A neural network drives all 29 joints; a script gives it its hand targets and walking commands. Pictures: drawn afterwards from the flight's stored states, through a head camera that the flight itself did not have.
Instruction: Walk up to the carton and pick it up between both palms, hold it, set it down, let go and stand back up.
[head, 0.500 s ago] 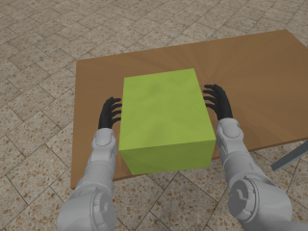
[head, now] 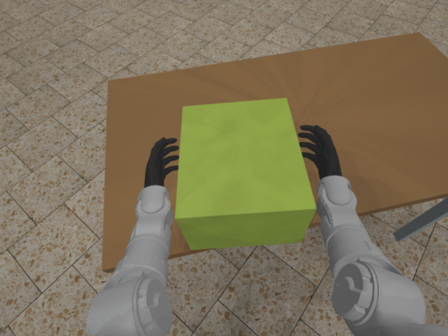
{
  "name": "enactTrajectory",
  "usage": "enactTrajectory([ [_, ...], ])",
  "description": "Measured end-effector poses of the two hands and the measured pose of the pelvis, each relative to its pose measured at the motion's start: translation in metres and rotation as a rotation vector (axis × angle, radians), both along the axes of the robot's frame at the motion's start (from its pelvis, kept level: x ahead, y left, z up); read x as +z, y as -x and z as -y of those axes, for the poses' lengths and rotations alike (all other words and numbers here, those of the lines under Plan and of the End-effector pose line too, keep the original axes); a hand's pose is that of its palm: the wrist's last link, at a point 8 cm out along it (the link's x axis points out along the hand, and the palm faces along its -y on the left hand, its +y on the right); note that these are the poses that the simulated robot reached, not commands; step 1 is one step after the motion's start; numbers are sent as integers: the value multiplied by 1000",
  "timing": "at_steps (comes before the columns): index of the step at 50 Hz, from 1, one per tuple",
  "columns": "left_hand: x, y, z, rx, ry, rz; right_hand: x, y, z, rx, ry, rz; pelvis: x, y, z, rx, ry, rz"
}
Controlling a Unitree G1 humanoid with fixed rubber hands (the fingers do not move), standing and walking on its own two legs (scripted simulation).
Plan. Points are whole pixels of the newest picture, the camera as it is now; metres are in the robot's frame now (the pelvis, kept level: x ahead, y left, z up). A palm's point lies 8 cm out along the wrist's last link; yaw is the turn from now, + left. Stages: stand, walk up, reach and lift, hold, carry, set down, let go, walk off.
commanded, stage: set down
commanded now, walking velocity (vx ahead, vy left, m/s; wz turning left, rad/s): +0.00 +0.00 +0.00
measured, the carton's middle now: (239, 172) +0.45 +0.01 -0.04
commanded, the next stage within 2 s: none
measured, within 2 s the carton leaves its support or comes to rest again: rests again in 0.28 s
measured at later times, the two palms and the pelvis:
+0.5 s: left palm (160, 181) +0.40 +0.17 +0.01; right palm (326, 173) +0.42 -0.15 +0.01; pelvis +0.00 -0.01 +0.00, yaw +1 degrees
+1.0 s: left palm (160, 180) +0.40 +0.17 +0.00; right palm (326, 173) +0.42 -0.15 +0.01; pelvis +0.00 -0.01 +0.00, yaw +1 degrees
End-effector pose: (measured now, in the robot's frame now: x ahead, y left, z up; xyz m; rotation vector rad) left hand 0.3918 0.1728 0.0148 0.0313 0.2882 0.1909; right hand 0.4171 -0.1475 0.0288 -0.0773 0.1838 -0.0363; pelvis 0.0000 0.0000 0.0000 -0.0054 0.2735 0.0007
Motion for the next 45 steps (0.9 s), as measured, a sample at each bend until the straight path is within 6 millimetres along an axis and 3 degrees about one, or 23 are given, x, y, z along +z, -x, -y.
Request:
enactTrajectory([
  [25,-8,-3,4,1,-13,42,-18,1,4,3,12,-5,-1,-3,9,9,-1,-32],
  [45,-11,-6,3,0,-2,50,-18,-2,4,3,17,-3,-3,-4,7,9,0,-47],
])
